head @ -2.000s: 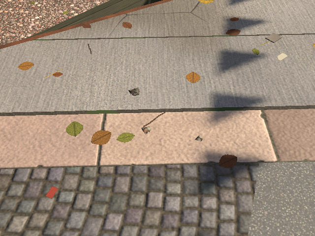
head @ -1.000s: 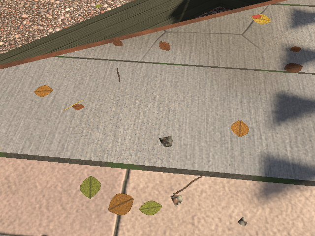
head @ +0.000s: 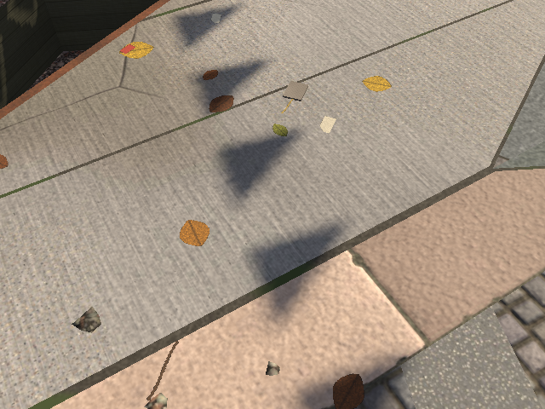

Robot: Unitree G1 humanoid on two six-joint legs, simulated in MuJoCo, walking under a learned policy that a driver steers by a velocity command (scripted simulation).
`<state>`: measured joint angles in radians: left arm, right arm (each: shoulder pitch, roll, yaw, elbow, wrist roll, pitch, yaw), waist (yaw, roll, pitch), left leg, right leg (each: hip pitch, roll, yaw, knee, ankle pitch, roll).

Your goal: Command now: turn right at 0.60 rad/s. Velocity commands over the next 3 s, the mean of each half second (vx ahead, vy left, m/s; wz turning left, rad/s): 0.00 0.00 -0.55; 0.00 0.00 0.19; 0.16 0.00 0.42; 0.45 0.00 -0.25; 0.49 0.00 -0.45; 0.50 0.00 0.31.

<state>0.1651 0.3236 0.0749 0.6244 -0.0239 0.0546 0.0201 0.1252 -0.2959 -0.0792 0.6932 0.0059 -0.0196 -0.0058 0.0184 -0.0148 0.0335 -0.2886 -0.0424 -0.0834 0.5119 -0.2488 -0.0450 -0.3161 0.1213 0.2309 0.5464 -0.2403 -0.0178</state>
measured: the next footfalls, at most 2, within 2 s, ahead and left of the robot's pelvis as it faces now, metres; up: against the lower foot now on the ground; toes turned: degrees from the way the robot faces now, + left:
right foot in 0.42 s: +0.00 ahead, -0.14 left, +0.00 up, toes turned -16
left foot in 0.96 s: +0.01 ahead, +0.07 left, +0.00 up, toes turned -4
